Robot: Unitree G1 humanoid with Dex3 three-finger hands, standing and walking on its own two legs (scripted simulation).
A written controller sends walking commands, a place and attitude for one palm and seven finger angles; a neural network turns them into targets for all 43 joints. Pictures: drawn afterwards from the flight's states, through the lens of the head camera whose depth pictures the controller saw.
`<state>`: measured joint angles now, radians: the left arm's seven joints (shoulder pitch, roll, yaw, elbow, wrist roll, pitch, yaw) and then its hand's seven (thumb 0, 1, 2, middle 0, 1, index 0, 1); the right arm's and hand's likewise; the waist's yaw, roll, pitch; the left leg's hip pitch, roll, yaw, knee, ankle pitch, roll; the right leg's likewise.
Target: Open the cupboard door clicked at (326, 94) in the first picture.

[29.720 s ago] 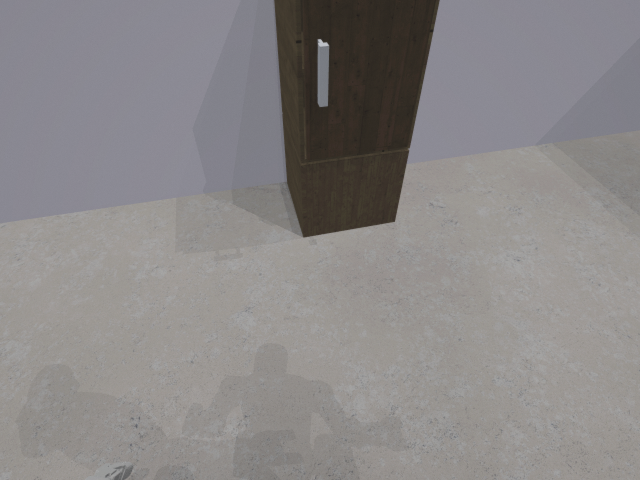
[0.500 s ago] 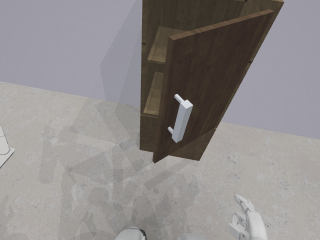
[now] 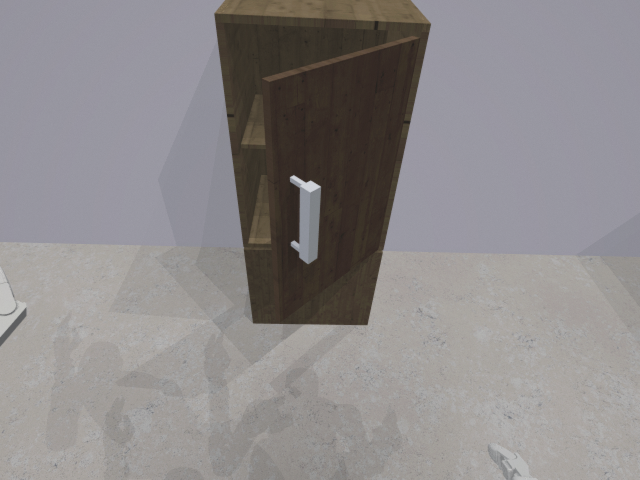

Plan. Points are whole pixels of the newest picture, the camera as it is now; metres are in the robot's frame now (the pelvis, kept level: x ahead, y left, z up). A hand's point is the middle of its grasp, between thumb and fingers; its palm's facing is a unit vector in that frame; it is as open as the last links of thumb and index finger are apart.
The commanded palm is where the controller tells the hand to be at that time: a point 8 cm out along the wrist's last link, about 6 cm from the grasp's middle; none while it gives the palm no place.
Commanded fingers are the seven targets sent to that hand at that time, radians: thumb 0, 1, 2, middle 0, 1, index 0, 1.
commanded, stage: stop stepping back and stand still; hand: left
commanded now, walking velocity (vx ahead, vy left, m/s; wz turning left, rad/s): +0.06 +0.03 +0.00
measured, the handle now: (301, 219) +0.59 +0.06 +0.00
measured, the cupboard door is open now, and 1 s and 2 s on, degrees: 44 44 44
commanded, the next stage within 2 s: none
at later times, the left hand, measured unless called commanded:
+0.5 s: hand out of the picture +0.10 +0.26 +0.19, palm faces +0.49 -0.74 -0.46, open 7.4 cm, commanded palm +0.03 +0.30 +0.20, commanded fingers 0.00 0.90 0.90 -0.20 -0.30 -0.20 -0.30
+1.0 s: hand (57, 396) +0.14 +0.22 +0.19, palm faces +0.43 -0.75 -0.50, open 7.4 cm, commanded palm +0.08 +0.26 +0.20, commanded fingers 0.00 0.90 0.90 -0.20 -0.30 -0.20 -0.30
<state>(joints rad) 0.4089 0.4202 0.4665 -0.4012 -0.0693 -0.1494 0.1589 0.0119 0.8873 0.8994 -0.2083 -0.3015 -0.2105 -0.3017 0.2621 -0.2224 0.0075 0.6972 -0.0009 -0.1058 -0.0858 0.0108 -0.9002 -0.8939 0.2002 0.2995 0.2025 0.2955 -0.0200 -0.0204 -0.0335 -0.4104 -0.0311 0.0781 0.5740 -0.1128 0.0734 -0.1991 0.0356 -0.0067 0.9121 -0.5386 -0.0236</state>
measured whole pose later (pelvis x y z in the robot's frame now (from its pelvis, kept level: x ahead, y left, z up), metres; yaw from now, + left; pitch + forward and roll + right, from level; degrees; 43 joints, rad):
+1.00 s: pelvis -0.05 -0.04 +0.02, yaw +2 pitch +0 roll +1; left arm 0.58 0.39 0.39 -0.50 -0.03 -0.23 0.17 0.02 0.89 0.90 -0.21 -0.30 -0.21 -0.30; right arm 0.21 -0.26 -0.03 0.62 0.00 -0.11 -0.08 0.01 -0.90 -0.89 0.20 0.30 0.20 0.30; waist 0.00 0.01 0.05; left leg -0.24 0.02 0.05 0.49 -0.23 0.03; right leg -0.22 0.05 -0.12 0.45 -0.23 -0.10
